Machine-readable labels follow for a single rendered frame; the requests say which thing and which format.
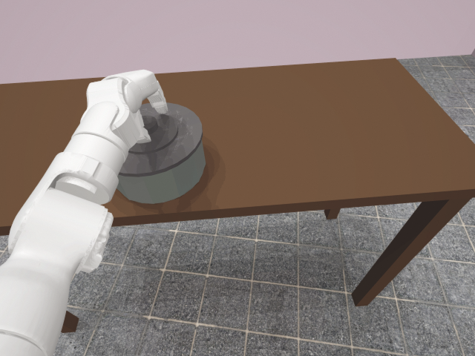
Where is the left robot upper arm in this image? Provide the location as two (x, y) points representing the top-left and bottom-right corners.
(0, 187), (114, 356)

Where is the left robot hand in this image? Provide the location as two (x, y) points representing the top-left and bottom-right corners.
(115, 70), (168, 143)

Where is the knob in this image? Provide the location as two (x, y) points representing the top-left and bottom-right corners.
(142, 116), (158, 135)

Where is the table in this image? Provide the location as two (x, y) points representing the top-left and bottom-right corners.
(0, 58), (475, 333)

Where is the lid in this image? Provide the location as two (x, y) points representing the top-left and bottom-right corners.
(118, 102), (203, 177)

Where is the left robot forearm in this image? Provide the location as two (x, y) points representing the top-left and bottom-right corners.
(8, 75), (143, 254)

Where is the pot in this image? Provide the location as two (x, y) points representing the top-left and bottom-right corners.
(117, 140), (206, 204)

